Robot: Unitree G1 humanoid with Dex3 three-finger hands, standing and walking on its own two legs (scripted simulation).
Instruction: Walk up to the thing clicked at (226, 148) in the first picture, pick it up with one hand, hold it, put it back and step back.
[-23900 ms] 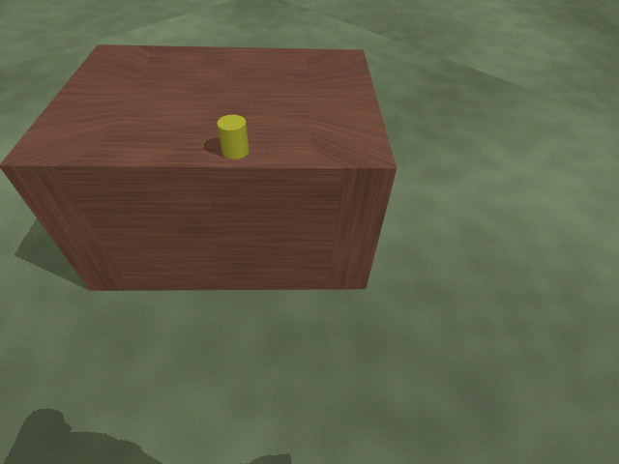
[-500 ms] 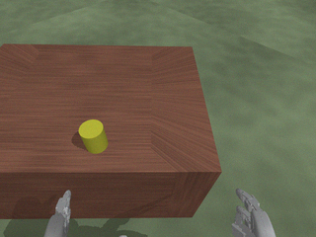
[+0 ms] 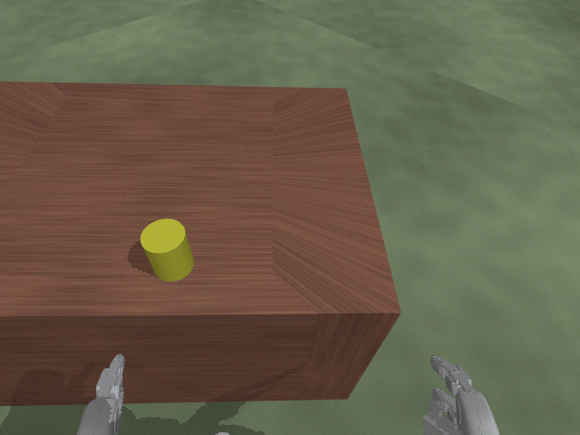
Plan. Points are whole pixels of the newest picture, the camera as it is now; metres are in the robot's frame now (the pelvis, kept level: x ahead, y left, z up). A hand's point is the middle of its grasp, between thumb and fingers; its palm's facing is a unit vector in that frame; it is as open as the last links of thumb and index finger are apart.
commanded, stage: home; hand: left
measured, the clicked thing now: (168, 250) +0.46 +0.21 -0.07
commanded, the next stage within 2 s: stand in 0.48 s
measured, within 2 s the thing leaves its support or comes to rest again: neither
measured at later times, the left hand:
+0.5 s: hand out of the picture +0.09 +0.25 -0.10, palm faces -0.04 -0.92 -0.38, open 17.5 cm
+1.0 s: hand out of the picture +0.03 +0.26 -0.10, palm faces -0.02 -0.94 -0.33, open 10.0 cm
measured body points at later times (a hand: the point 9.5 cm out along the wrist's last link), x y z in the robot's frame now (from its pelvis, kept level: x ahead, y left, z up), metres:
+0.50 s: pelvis +0.00 +0.01 +0.03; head +0.01 +0.01 +0.48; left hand +0.09 +0.30 -0.08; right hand +0.10 -0.28 -0.09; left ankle +0.03 +0.13 -0.68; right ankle -0.03 -0.11 -0.68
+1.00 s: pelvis -0.01 +0.02 +0.06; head -0.01 +0.02 +0.51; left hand +0.03 +0.31 -0.08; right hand +0.06 -0.27 -0.08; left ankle +0.03 +0.13 -0.68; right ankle -0.03 -0.11 -0.68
